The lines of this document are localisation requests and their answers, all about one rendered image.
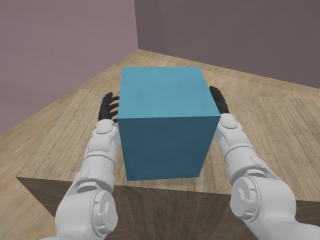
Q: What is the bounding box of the left robot forearm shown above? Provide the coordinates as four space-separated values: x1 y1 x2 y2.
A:
55 119 120 232

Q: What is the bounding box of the right robot forearm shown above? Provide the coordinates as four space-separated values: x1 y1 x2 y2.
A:
214 113 297 210

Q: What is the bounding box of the left robot upper arm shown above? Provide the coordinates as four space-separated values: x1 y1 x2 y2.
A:
39 189 118 240

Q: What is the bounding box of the carton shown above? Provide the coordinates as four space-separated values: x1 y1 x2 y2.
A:
117 67 221 181

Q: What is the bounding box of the robot right hand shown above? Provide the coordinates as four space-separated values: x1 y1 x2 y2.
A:
209 86 229 114

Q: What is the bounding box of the right robot upper arm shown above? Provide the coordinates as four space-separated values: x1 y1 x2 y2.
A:
229 175 320 240

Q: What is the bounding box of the robot left hand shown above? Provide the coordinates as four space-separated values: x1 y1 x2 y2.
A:
98 92 120 123

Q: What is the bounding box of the pedestal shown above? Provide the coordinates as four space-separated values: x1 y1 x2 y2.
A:
15 89 320 240

